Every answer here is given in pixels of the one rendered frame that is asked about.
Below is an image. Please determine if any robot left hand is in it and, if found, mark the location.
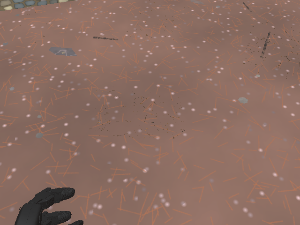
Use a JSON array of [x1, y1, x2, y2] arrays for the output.
[[14, 187, 83, 225]]

